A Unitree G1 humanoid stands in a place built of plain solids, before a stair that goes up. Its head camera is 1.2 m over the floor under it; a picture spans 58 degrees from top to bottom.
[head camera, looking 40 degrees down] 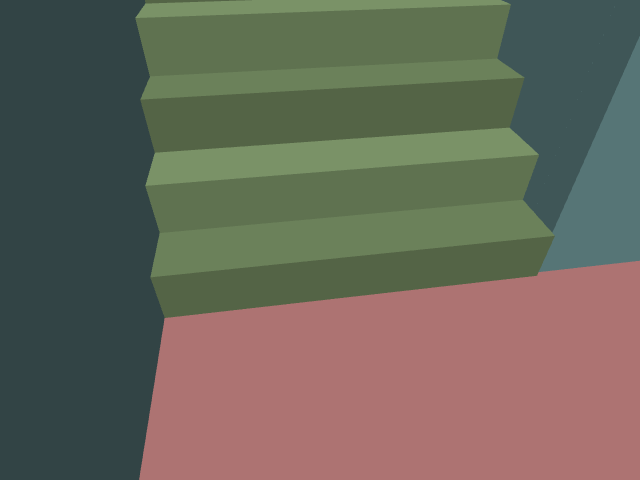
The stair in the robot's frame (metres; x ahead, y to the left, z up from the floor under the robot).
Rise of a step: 0.20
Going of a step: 0.23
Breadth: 1.42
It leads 9 degrees to the left of straight ahead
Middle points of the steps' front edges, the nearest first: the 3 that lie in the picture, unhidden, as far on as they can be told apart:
1.10 -0.15 0.20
1.33 -0.12 0.41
1.56 -0.08 0.61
